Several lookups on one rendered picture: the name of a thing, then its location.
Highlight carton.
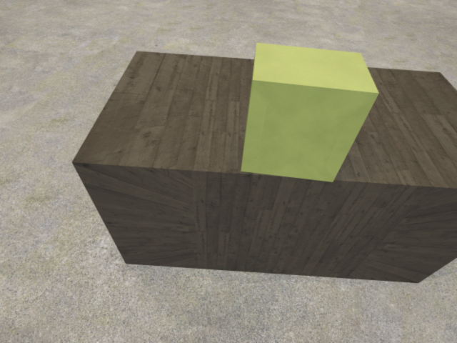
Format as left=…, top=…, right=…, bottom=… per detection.
left=241, top=43, right=379, bottom=182

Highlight pedestal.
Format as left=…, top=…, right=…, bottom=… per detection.
left=72, top=51, right=457, bottom=283

